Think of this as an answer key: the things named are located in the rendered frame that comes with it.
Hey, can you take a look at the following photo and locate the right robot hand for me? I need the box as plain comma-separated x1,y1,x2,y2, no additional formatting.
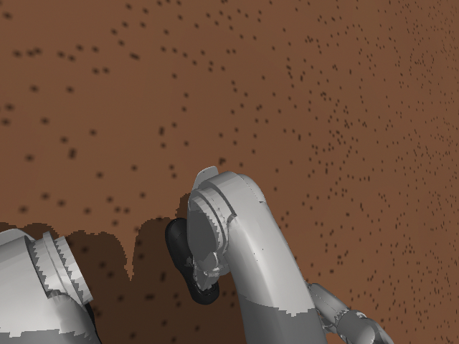
305,281,350,336

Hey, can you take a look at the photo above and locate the left robot foot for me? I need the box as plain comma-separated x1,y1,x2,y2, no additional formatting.
85,303,102,344

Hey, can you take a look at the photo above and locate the right robot foot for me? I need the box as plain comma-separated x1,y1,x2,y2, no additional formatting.
165,218,219,305

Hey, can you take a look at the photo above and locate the right robot arm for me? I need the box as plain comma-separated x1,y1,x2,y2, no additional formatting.
336,310,394,344

